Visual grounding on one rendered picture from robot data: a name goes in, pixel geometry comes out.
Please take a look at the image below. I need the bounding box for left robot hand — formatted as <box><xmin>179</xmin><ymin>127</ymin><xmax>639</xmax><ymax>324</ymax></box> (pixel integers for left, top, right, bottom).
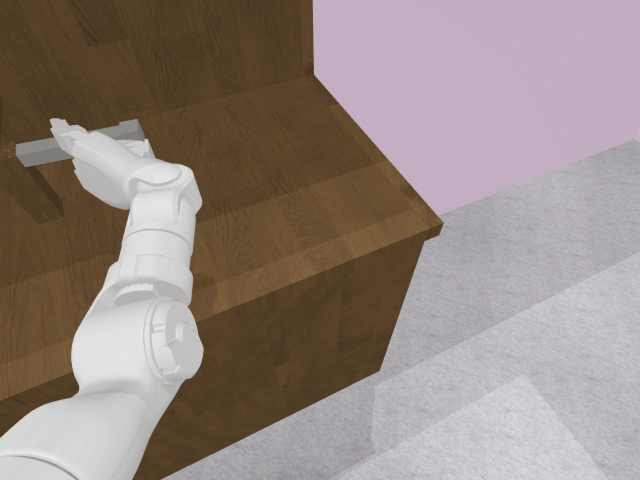
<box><xmin>50</xmin><ymin>118</ymin><xmax>155</xmax><ymax>210</ymax></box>

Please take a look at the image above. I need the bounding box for left robot forearm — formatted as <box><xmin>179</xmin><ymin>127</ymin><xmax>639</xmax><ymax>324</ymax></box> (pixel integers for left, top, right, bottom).
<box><xmin>71</xmin><ymin>157</ymin><xmax>202</xmax><ymax>382</ymax></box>

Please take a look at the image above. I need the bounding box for robot left upper arm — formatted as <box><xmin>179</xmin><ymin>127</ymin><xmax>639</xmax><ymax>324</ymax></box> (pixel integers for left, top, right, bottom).
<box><xmin>0</xmin><ymin>296</ymin><xmax>204</xmax><ymax>480</ymax></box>

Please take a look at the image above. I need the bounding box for tap lever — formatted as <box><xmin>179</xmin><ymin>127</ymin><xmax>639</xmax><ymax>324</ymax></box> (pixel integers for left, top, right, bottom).
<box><xmin>2</xmin><ymin>119</ymin><xmax>145</xmax><ymax>167</ymax></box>

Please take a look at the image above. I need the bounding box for counter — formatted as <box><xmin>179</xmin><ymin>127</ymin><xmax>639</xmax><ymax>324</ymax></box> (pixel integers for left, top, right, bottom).
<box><xmin>0</xmin><ymin>0</ymin><xmax>444</xmax><ymax>480</ymax></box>

